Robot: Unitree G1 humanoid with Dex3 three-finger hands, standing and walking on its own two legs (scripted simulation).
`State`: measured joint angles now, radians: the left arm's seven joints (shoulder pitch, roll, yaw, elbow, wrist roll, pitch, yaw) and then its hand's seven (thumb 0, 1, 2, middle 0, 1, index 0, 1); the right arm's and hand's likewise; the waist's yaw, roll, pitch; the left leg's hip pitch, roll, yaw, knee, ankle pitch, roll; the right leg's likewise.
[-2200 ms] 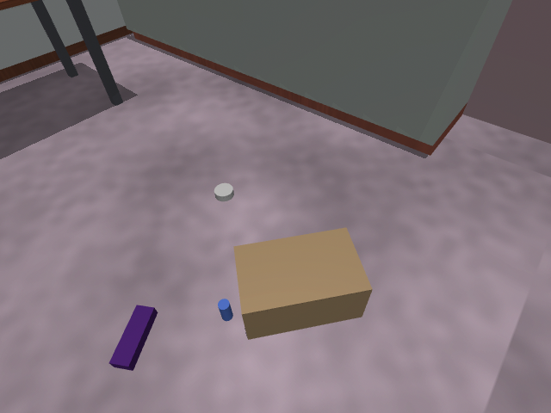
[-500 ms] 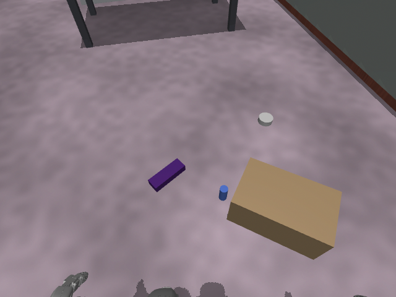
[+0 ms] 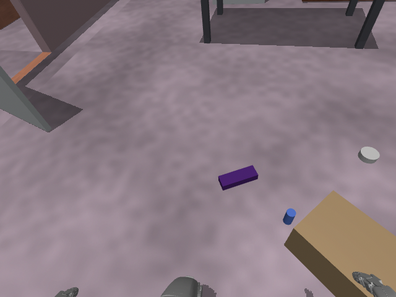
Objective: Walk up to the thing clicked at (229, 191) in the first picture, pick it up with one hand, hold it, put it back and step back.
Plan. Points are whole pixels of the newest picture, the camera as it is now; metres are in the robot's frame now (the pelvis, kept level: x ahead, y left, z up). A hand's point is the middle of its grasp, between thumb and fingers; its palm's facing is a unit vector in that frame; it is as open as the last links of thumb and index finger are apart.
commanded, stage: walk up
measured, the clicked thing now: (368, 155) +0.96 -0.89 -0.74
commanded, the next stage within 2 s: stand in 1.48 s
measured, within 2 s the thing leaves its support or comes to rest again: neither
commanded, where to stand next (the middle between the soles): +0.08 +0.05 m, yaw +30 degrees
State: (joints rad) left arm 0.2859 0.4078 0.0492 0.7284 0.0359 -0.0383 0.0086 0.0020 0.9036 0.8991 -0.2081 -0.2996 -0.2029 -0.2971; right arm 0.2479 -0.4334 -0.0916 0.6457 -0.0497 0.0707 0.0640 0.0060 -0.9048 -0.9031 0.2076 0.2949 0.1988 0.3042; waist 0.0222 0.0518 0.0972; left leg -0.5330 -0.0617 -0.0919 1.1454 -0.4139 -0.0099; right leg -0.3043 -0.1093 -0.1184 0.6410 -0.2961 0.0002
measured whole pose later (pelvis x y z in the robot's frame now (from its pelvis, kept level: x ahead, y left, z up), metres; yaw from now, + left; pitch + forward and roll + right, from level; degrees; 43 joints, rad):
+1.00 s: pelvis +0.02 +0.01 -0.01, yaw +30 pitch -2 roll +1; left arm 0.27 0.42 0.05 0.90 0.01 0.00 -0.01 0.00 0.91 0.90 -0.20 -0.30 -0.20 -0.30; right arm 0.23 -0.39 -0.02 0.87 -0.02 -0.04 0.00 0.00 -0.90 -0.90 0.21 0.30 0.20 0.30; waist 0.02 -0.02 0.08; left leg -0.36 -0.03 -0.03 0.73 -0.33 0.01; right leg -0.34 -0.07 -0.03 0.77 -0.43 -0.02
